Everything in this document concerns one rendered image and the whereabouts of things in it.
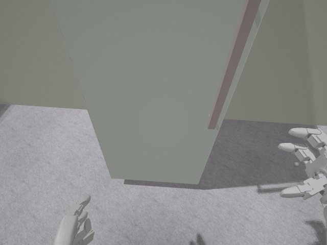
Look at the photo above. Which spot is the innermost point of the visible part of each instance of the fridge door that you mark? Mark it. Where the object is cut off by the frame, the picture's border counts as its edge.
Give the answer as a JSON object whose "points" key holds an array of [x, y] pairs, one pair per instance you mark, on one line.
{"points": [[149, 71]]}

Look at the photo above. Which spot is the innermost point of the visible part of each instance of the handle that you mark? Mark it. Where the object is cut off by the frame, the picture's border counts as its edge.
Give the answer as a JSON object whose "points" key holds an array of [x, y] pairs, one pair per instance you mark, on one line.
{"points": [[244, 25]]}

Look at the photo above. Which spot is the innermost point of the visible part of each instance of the robot right hand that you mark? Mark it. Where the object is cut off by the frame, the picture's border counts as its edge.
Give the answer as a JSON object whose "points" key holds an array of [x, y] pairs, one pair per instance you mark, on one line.
{"points": [[315, 183]]}

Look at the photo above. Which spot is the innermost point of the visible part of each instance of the robot left hand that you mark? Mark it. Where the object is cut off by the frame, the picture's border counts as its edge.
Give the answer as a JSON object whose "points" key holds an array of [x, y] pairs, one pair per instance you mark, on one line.
{"points": [[70, 225]]}

